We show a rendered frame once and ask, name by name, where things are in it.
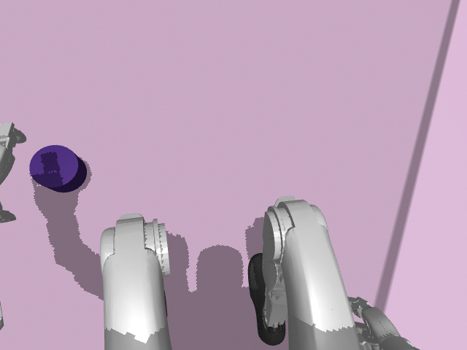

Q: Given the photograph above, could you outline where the right robot arm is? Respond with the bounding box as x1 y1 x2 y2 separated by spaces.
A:
379 336 419 350

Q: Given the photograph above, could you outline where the left robot hand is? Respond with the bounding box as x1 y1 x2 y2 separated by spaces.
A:
0 122 26 223

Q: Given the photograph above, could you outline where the right robot hand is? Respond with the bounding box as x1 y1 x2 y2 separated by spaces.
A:
348 297 401 350

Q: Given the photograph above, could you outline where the right robot foot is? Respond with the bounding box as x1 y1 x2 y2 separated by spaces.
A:
248 253 285 346

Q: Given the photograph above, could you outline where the tin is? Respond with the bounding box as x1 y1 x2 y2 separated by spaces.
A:
29 145 87 193

